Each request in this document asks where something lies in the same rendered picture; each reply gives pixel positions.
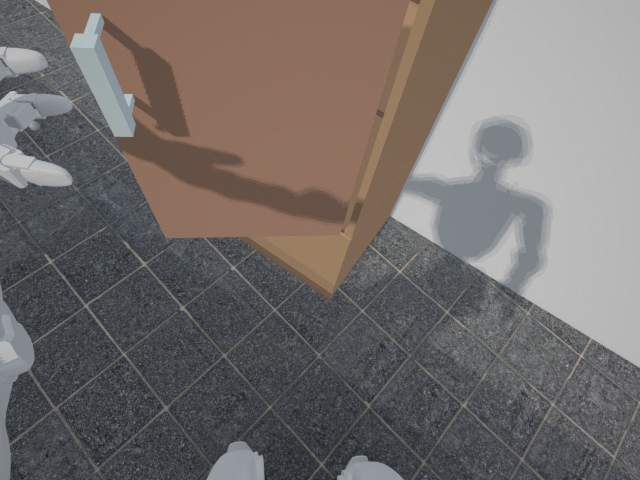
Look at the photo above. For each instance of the left robot hand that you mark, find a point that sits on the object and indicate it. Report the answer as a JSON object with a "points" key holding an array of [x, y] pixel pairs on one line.
{"points": [[16, 112]]}

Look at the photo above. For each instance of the left robot thigh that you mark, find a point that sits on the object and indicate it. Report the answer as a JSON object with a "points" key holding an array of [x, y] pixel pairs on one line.
{"points": [[238, 465]]}

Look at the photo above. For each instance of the robot left shin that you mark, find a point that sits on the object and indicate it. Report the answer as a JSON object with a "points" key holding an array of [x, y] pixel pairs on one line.
{"points": [[238, 446]]}

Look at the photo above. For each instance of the handle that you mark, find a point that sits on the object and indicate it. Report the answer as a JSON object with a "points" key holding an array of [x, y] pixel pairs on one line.
{"points": [[93, 61]]}

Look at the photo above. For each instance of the cupboard door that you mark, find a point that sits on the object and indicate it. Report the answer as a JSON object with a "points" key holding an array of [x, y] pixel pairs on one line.
{"points": [[252, 116]]}

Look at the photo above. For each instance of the left robot upper arm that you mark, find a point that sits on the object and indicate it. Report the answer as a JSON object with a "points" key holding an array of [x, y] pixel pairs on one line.
{"points": [[16, 357]]}

